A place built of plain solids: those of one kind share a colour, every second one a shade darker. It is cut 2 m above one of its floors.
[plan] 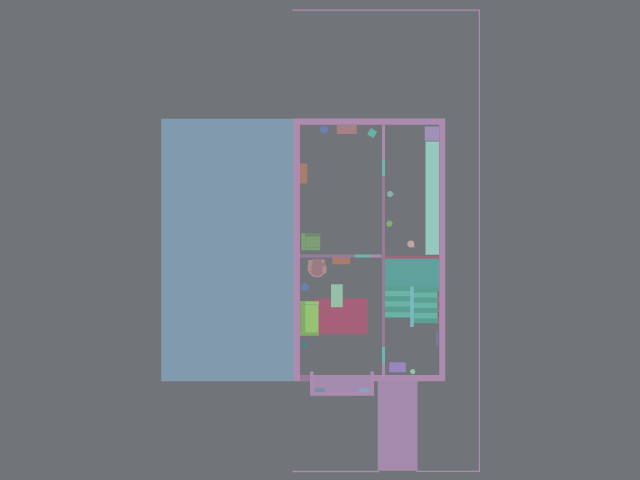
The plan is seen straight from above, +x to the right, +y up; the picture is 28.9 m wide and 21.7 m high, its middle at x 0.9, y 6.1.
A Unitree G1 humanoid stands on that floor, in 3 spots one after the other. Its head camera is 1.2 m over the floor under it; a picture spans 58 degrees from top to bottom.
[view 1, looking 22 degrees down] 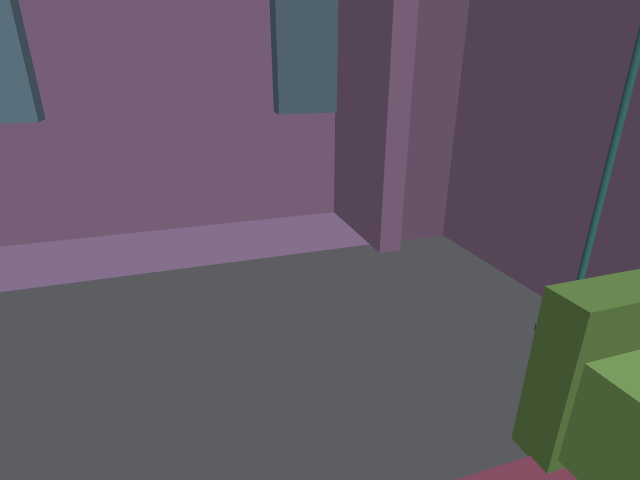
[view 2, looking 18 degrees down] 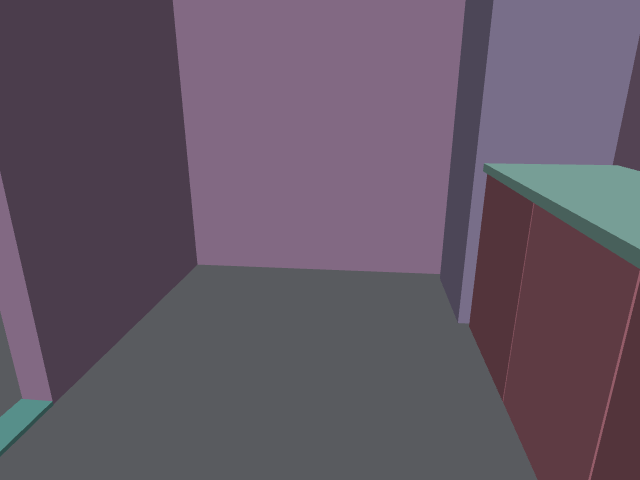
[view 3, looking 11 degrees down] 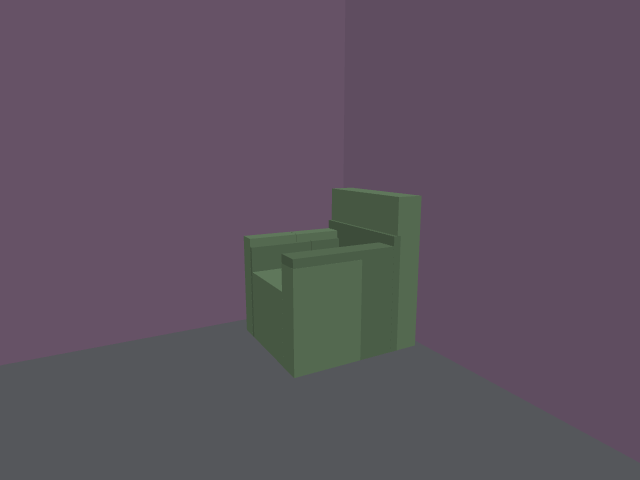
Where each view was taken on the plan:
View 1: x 1.85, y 2.65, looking -108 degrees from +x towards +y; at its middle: ground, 3.22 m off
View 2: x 5.09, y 8.34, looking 96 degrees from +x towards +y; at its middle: wall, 3.14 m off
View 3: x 1.85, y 8.39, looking -119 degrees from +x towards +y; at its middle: slotfit_seat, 3.05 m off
